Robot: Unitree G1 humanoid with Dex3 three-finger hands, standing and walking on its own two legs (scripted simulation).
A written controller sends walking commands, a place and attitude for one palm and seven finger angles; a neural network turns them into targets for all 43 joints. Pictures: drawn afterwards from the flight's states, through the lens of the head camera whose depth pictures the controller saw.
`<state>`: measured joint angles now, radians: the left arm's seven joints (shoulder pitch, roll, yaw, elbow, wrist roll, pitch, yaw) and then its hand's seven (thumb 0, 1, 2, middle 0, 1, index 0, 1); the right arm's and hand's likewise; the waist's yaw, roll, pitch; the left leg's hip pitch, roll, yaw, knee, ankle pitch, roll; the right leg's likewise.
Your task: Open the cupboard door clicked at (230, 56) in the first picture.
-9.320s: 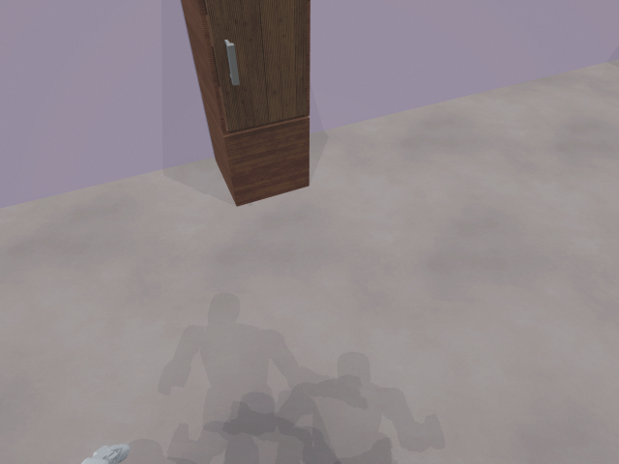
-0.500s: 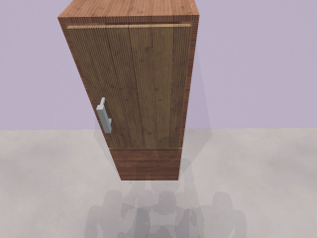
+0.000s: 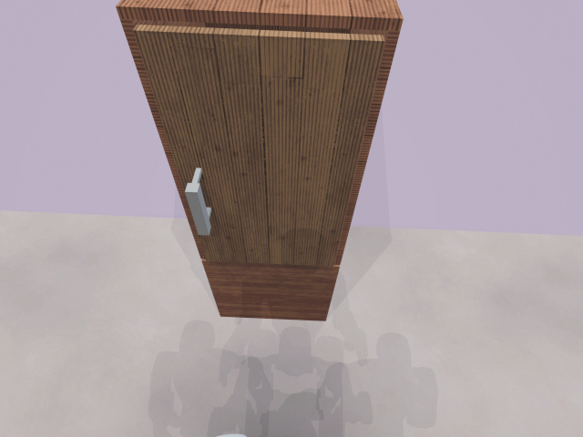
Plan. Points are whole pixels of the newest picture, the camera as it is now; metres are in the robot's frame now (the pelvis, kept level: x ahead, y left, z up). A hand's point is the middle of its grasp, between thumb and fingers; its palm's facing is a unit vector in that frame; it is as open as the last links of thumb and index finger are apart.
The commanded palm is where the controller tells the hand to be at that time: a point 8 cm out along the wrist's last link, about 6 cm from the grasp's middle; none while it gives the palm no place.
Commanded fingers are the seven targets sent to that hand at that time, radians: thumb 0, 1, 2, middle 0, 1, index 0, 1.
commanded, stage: come to a stop and stand still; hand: left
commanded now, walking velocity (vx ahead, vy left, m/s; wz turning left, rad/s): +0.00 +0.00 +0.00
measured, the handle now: (201, 202) +0.52 +0.23 -0.06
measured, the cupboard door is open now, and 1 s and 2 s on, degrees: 0 0 0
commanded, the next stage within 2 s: look again from close up in 0.44 s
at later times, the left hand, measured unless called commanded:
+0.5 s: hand out of the picture -0.04 +0.13 -0.17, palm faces +0.05 -0.99 -0.14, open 7.4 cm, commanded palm none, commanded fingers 0.00 0.90 0.90 -0.20 -0.30 -0.20 -0.30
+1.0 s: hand out of the picture +0.04 +0.19 -0.17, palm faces +0.01 -0.98 -0.22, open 7.4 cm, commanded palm none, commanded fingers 0.00 0.90 0.90 -0.20 -0.30 -0.20 -0.30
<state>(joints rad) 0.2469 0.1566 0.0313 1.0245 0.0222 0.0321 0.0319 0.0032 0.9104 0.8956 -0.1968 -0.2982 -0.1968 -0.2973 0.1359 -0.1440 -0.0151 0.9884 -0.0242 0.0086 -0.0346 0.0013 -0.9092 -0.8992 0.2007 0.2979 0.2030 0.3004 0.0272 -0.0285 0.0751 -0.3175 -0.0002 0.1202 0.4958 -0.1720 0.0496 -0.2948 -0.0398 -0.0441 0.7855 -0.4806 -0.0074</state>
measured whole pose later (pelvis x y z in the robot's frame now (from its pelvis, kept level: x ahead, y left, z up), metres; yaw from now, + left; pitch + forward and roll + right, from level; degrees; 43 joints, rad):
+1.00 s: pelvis +0.02 +0.01 +0.00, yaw -1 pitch +0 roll +0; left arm 0.29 0.16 0.00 1.04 0.02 -0.02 0.05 0.00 0.91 0.90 -0.20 -0.30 -0.20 -0.30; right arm 0.29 -0.16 0.00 1.08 -0.02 -0.01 -0.02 0.03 -0.93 -0.90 0.20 0.30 0.21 0.30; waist -0.02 0.00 0.02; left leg -0.31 -0.01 0.10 0.53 -0.22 0.05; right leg -0.15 -0.04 -0.03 0.53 -0.38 0.02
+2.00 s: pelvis -0.03 -0.03 -0.09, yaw +0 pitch +17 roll -1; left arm 0.27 0.27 0.37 0.20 -0.35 -0.41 -0.33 0.00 0.08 0.54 -0.26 -0.83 -0.26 -0.83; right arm 0.30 -0.23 -0.03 0.64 0.02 -0.18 -0.07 0.01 -0.90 -0.90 0.21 0.30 0.21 0.30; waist -0.02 0.04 -0.16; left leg -1.05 0.08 0.02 1.16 -0.40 -0.01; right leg -0.87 0.04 -0.07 1.19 -0.62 -0.04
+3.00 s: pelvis -0.04 +0.00 -0.09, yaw +0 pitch +16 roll -4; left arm 0.03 0.39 0.42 0.41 -0.35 -0.39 -0.46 -0.01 -0.50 0.30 -0.30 -1.20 -0.30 -1.20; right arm 0.30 -0.28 0.02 0.56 0.02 -0.16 -0.07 0.01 -0.90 -0.90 0.21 0.30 0.21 0.30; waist -0.03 0.02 -0.14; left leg -1.08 0.07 0.00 1.17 -0.38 0.03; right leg -0.88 0.03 -0.08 1.17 -0.58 -0.01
